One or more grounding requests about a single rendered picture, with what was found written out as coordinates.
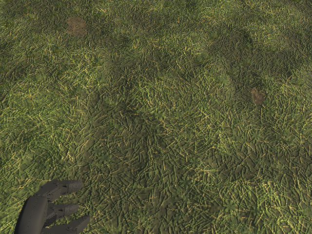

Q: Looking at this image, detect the robot left hand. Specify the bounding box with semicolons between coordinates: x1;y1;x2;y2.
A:
14;178;91;234

